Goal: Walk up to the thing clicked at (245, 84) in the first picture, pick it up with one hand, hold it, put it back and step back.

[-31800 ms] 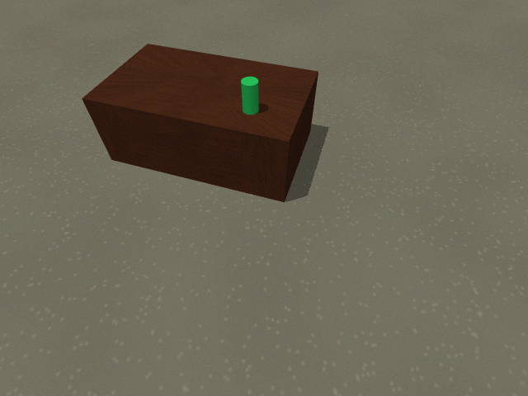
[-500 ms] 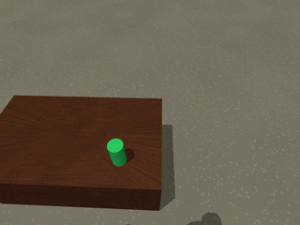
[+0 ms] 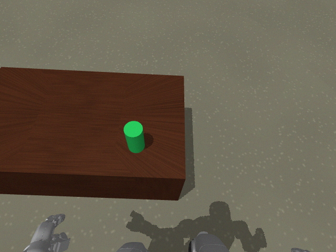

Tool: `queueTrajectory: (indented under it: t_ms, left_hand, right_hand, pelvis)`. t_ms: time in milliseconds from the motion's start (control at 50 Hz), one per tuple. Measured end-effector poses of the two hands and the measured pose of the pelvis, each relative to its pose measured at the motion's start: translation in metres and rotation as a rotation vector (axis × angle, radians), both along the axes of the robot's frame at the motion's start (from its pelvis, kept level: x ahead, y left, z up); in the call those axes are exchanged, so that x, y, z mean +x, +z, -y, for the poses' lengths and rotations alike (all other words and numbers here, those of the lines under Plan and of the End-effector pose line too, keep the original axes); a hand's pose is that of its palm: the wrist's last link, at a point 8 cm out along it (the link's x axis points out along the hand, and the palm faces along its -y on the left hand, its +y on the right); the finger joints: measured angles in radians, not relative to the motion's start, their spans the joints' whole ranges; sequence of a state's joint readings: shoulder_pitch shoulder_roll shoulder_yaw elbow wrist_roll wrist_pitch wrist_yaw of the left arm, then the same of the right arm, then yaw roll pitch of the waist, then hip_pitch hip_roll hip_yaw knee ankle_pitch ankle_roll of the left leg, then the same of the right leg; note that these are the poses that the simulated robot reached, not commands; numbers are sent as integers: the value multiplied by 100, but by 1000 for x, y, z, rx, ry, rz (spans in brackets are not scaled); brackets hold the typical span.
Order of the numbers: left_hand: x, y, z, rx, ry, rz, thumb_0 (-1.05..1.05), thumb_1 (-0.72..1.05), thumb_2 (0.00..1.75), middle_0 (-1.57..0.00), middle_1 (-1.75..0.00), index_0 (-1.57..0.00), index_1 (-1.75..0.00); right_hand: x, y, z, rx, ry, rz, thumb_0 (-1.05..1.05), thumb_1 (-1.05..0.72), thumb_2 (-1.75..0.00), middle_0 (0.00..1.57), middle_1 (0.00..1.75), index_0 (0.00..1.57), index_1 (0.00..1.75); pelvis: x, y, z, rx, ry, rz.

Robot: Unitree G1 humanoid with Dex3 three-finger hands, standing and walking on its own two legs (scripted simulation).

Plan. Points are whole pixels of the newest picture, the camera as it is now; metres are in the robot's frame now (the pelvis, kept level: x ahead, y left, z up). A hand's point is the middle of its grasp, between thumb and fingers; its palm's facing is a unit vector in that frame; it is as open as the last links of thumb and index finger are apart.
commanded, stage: step back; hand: left
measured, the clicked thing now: (135, 137) +0.53 +0.14 -0.29
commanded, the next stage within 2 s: none
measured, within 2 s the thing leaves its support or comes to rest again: neither
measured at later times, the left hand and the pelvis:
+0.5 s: hand out of the picture +0.02 +0.24 -0.13, palm faces -0.10 -0.91 -0.40, open 7.4 cm; pelvis -0.10 -0.01 +0.00, yaw -5 degrees
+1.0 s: hand out of the picture -0.14 +0.27 -0.14, palm faces +0.00 -0.93 -0.37, open 7.4 cm; pelvis -0.24 +0.00 +0.01, yaw -2 degrees
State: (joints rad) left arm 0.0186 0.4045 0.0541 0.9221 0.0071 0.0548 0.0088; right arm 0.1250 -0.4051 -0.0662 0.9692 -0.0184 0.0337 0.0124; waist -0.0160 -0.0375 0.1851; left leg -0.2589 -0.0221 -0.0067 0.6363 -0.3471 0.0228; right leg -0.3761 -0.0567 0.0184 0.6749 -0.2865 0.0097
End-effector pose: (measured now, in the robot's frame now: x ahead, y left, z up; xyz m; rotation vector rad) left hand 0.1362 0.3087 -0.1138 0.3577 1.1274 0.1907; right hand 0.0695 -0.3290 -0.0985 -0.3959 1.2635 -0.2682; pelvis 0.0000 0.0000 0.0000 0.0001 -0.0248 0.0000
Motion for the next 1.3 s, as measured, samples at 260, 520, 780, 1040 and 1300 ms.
queueTrajectory:
  t_ms: [260, 520, 780, 1040, 1300]
  left_hand:
    - [-50, 0, -2, -18, -45, -63, 1, 90, 90, -20, -30, -20, -30]
    - [-126, 25, 23, 33, -51, -33, 1, 90, 90, -20, -30, -21, -30]
    - [-176, 21, 5, 19, -28, 111, 1, 90, 90, -21, -30, -21, -30]
    - [-301, 9, -5, 3, 28, -43, 1, 90, 90, -20, -30, -20, -30]
    - [-416, 22, 31, 43, 8, -90, 1, 90, 90, -21, -30, -21, -30]
  right_hand:
    - [-50, 11, -29, 10, -33, 47, 1, -90, -90, 21, 30, 21, 30]
    - [-94, -14, -2, 79, -47, 111, 1, -90, -90, 21, 30, 21, 30]
    - [-167, -11, -9, 20, 59, 49, 1, -90, -90, 21, 30, 21, 30]
    - [-232, 18, -19, 11, 57, 131, 1, -90, -90, 21, 31, 21, 30]
    - [-321, -6, 21, 51, 7, 155, 1, -90, -90, 21, 30, 21, 30]
  pelvis:
    - [-41, 11, -13, -17, -58, 4]
    - [-102, 5, 12, 21, -86, 26]
    - [-179, -3, -2, 12, 12, 19]
    - [-257, 10, 1, -21, -47, 21]
    - [-351, 4, 27, 24, -69, 23]
